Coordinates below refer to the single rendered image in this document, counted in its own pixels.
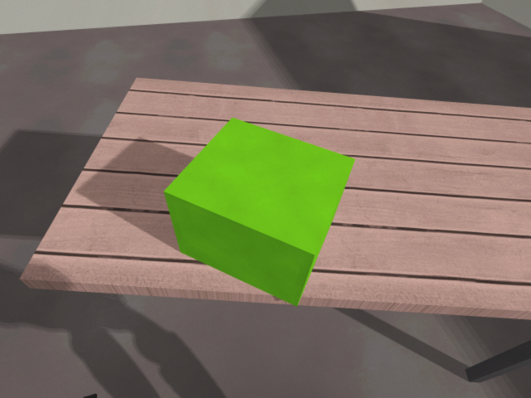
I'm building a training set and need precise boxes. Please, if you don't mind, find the carton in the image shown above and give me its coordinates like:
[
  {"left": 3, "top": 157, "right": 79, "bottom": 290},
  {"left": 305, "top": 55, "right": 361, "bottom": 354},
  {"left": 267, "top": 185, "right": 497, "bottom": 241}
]
[{"left": 163, "top": 118, "right": 355, "bottom": 307}]

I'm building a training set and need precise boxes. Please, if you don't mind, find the table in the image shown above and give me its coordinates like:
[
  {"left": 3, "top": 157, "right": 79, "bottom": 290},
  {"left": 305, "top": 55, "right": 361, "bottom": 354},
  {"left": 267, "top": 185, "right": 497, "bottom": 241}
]
[{"left": 20, "top": 78, "right": 531, "bottom": 382}]

